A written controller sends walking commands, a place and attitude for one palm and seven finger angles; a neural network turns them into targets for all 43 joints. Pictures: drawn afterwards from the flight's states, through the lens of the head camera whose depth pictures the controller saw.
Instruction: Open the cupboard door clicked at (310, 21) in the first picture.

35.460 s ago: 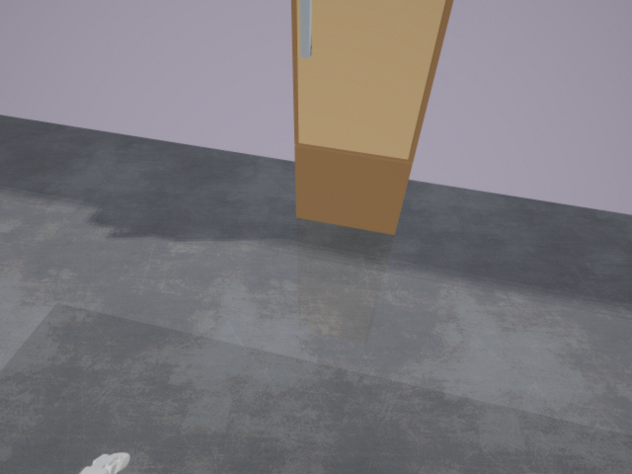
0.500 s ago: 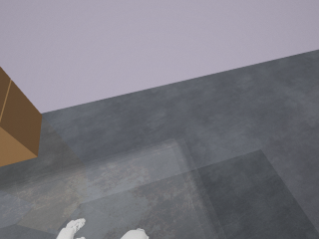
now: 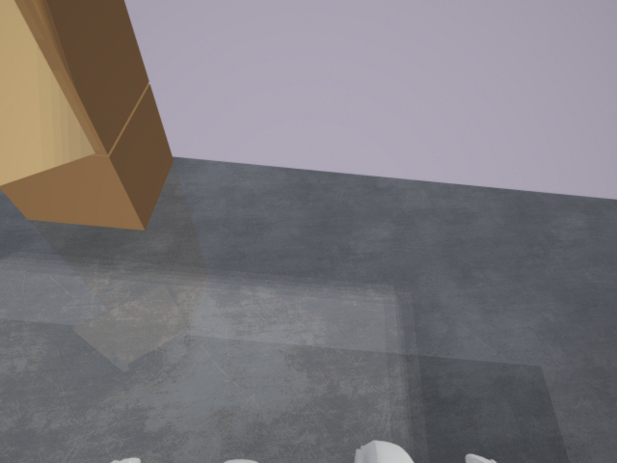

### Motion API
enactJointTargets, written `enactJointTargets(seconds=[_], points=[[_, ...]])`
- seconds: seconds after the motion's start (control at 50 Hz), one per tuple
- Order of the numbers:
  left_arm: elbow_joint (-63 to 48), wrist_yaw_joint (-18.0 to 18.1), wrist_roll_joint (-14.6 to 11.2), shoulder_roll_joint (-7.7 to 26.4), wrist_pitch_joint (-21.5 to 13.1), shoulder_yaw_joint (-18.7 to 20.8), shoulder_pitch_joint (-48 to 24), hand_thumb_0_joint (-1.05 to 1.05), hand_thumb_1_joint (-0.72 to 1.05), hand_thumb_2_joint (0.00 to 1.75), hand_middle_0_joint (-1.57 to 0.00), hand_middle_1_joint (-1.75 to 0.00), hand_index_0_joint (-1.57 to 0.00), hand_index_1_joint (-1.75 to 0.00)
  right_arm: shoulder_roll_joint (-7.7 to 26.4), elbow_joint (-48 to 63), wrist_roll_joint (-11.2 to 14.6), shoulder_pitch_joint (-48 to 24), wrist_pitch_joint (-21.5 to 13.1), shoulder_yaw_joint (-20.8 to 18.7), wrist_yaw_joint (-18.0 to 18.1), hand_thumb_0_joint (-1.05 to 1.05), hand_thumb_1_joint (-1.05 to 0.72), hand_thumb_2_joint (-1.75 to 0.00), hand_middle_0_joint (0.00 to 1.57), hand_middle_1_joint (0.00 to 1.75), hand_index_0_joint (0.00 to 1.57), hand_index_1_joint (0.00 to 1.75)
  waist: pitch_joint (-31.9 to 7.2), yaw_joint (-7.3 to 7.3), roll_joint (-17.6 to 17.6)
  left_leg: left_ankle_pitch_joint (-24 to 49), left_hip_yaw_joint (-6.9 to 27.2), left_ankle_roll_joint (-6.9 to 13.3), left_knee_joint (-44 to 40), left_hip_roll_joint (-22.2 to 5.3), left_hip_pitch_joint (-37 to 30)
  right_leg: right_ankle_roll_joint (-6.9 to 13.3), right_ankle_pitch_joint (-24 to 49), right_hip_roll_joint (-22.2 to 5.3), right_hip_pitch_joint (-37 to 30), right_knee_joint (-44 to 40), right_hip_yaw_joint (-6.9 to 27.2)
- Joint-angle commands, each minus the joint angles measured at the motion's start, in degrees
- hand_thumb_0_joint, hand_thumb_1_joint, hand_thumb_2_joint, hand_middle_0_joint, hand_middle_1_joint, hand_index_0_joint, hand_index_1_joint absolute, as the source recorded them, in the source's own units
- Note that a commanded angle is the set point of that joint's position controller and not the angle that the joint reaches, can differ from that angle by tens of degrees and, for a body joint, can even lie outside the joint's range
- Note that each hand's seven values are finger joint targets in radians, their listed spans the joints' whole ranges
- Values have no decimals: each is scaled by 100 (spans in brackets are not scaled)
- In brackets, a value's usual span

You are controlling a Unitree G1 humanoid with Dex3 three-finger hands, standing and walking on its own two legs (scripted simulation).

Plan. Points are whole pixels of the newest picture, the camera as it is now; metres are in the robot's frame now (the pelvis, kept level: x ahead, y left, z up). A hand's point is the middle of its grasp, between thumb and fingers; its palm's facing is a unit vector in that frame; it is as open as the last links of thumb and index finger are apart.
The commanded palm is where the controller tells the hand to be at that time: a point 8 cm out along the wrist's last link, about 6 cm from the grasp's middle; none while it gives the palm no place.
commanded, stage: turn to face it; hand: left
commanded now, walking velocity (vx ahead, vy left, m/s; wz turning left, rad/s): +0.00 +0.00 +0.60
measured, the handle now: out of the picture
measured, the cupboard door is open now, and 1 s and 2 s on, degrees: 39 39 39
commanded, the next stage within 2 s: take the last steps up to it in 1.10 s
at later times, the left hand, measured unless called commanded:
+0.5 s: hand out of the picture +0.02 +0.15 -0.15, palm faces +0.32 -0.92 -0.23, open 7.3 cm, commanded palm none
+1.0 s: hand out of the picture -0.02 +0.19 -0.16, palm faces +0.54 -0.80 -0.25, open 7.4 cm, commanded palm none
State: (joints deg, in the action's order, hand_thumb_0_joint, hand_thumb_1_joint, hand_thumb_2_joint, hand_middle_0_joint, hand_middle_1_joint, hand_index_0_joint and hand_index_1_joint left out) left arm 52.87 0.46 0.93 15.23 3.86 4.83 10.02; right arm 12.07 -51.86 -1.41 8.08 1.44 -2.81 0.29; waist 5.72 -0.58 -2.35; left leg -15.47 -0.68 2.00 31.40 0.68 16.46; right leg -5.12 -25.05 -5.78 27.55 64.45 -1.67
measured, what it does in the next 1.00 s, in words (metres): steps on the spot, turning left: right foot, then left foot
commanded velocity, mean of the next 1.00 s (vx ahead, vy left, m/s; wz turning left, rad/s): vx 0.00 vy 0.00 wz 0.47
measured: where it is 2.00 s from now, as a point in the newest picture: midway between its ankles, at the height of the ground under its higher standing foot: outside the picture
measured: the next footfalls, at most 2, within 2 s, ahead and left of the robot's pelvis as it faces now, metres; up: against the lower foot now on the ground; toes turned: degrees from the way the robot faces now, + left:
right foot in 0.24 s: +0.06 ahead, -0.16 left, +0.00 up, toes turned +7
left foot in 0.64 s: -0.02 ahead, +0.08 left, +0.00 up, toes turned +29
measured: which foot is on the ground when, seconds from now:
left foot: down 0.00-0.24, up 0.26-0.62, down 0.64-1.00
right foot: up 0.00-0.22, down 0.24-0.64, up 0.66-1.00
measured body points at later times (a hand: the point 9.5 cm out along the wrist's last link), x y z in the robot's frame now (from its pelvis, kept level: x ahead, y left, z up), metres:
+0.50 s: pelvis +0.00 -0.05 +0.01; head +0.05 -0.05 +0.45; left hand +0.01 +0.20 -0.13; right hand +0.15 -0.29 -0.14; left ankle -0.05 +0.07 -0.67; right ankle +0.02 -0.17 -0.73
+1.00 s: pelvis +0.01 -0.03 +0.00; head +0.04 -0.01 +0.45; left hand -0.05 +0.23 -0.14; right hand +0.19 -0.20 -0.14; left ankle -0.05 +0.07 -0.73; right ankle +0.08 -0.16 -0.70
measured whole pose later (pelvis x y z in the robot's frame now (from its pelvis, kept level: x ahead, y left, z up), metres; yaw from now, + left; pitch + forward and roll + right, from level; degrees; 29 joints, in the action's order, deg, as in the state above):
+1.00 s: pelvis +0.01 -0.03 +0.00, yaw +31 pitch +0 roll +0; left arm 52.9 0.4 0.5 13.1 2.9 3.7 8.8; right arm 10.4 -54.8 -1.7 10.9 1.7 -1.9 0.7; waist 4.2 -0.1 0.1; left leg -14.8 2.3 0.8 27.9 0.7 13.5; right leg -4.8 -24.3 -3.3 22.2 47.9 -1.6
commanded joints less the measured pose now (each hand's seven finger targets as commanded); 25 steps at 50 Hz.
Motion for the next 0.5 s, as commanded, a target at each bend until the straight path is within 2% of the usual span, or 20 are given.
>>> enactJointTargets(seconds=[0.0, 0.06, 0.12, 0.16, 0.18, 0.2, 0.22, 0.24, 0.26, 0.28, 0.3, 0.32, 0.34, 0.38, 0.44, 0.48], points=[[-552, 10, 9, 320, -187, 34, -147, 0, 90, 90, -20, -30, -20, -30, 1223, 221, 4, 356, -95, -322, 78, 0, -90, -90, 20, 30, 20, 30, -810, 184, 895, 2367, 1517, 739, -1126, -1357, -872, -46, 195, 49, 303, -436, 174], [-661, 16, 0, 302, -192, 10, -312, 0, 90, 90, -20, -30, -20, -30, 1263, 216, -19, 322, -47, -358, 45, 0, -90, -90, 20, 30, 20, 30, -671, 211, 1054, 1809, 1694, 739, -1159, -1287, -554, -34, 57, 184, -76, -1198, 106], [-690, 23, -19, 316, -236, 2, -182, 0, 90, 90, -20, -30, -20, -30, 1303, 259, -22, 208, -3, -390, 25, 0, -90, -90, 20, 30, 20, 30, -729, 167, 1290, 1814, 1925, 678, -985, -1174, -307, 21, 63, 426, -683, -2068, -21], [-624, 43, -38, 324, -281, 21, 108, 0, 90, 90, -20, -30, -20, -30, 1254, 313, 1, 51, 25, -417, 18, 0, -90, -90, 20, 30, 20, 30, -843, 27, 1268, 1779, 1998, 547, -726, -1006, 21, 81, 551, 555, -1377, -2894, -78], [-570, 62, -44, 400, -323, 51, 345, 0, 90, 90, -20, -30, -20, -30, 1198, 353, 36, -67, 34, -404, 14, 0, -90, -90, 20, 30, 20, 30, -870, -120, 1110, 1526, 1927, 381, -471, -850, 389, 109, 1061, 499, -1973, -3631, -69], [-543, 104, -4, 676, -389, 114, 545, 0, 90, 90, -20, -30, -20, -30, 944, 386, 88, -41, 31, -384, -9, 0, -90, -90, 20, 30, 20, 30, -980, -216, 359, 711, 1646, 80, 93, -458, 1039, 262, 1118, -103, -2735, -4449, 524], [-545, 157, 89, 1215, -429, 225, 644, 0, 90, 90, -20, -30, -20, -30, 576, 507, 125, -7, 24, -337, -38, 0, -90, -90, 20, 30, 20, 30, -959, -281, -1359, -1257, 523, -390, 1487, 398, 1939, 848, 1294, -1671, -3113, -4975, 2115], [-599, 177, 66, 1244, -410, 176, 545, 0, 90, 90, -20, -30, -20, -30, 780, 527, 75, -113, 57, -367, -58, 0, -90, -90, 20, 30, 20, 30, -768, -251, -1324, -2041, 454, -391, 2941, 212, 1835, 1363, 1655, -2372, -2237, -5063, 2350], [-689, 166, 43, 1011, -395, 100, 203, 0, 90, 90, -20, -30, -20, -30, 755, 485, 41, -24, 87, -358, -111, 0, -90, -90, 20, 30, 20, 30, -504, -45, -775, -1623, 561, -364, 3591, 47, 1771, 1425, 1460, -2016, -1771, -5001, 1742], [-715, 174, 28, 702, -430, 41, -87, 0, 90, 90, -20, -30, -20, -30, 763, 299, 21, 50, 163, -394, -121, 0, -90, -90, 20, 30, 20, 30, -387, 129, -1142, -1316, 551, -432, 3946, -99, 1825, 1227, 1599, -1633, -1617, -4958, 1439], [-746, 153, 5, 587, -428, -7, -238, 0, 90, 90, -20, -30, -20, -30, 758, 187, 13, 128, 203, -390, -150, 0, -90, -90, 20, 30, 20, 30, -310, 229, -1133, -961, 406, -508, 4134, -170, 1758, 1089, 1916, -1330, -1563, -4837, 887], [-771, 157, 8, 513, -424, -24, -326, 0, 90, 90, -20, -30, -20, -30, 692, 181, 33, 247, 216, -372, -179, 0, -90, -90, 20, 30, 20, 30, -401, 286, -1242, -808, 306, -548, 4045, -214, 1689, 1029, 2303, -1214, -1634, -4760, 474], [-761, 149, 11, 478, -448, -35, -228, 0, 90, 90, -20, -30, -20, -30, 615, 169, 40, 169, 221, -338, -194, 0, -90, -90, 20, 30, 20, 30, -403, 255, -1060, -714, 179, -586, 3866, -207, 1642, 983, 2617, -1139, -1727, -4703, 197], [-687, 161, 31, 541, -468, -4, 30, 0, 90, 90, -20, -30, -20, -30, 533, 204, 59, -39, 216, -291, -204, 0, -90, -90, 20, 30, 20, 30, -533, 120, -835, -847, -7, -635, 3197, -226, 1504, 1041, 2965, -1246, -2038, -4587, 77], [-520, 152, 64, 733, -464, 73, 384, 0, 90, 90, -20, -30, -20, -30, 405, 274, 78, -352, 177, -226, -218, 0, -90, -90, 20, 30, 20, 30, -604, -92, -716, -1106, -305, -638, 2075, -198, 1242, 1101, 3505, -1430, -2420, -4328, -131], [-444, 141, 83, 846, -459, 121, 534, 0, 90, 90, -20, -30, -20, -30, 367, 315, 93, -429, 131, -191, -217, 0, -90, -90, 20, 30, 20, 30, -692, -173, -913, -1184, -440, -591, 1503, -168, 1038, 1136, 3858, -1547, -2561, -4114, -161]])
